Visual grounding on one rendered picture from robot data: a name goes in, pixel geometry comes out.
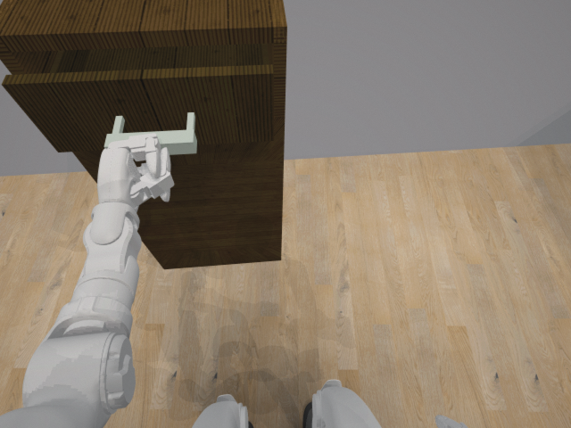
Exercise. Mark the left robot forearm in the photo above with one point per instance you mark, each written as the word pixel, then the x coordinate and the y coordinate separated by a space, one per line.
pixel 106 289

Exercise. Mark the left robot thigh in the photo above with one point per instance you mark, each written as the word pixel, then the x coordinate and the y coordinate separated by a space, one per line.
pixel 224 414

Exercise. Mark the left robot hand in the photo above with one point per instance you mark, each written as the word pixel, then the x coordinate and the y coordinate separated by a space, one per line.
pixel 118 172

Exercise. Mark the handle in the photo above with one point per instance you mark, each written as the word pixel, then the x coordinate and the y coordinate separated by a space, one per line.
pixel 177 141

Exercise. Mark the cabinet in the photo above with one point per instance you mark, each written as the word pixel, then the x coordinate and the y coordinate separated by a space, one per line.
pixel 226 204

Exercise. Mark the left robot upper arm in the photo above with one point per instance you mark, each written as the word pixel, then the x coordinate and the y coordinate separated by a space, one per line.
pixel 76 382

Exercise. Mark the robot thigh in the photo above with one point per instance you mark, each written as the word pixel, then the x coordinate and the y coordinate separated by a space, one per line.
pixel 339 407
pixel 224 414

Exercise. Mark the drawer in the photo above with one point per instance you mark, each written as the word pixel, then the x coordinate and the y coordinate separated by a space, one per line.
pixel 230 89

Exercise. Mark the right robot thigh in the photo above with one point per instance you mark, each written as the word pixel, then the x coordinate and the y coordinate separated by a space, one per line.
pixel 339 407

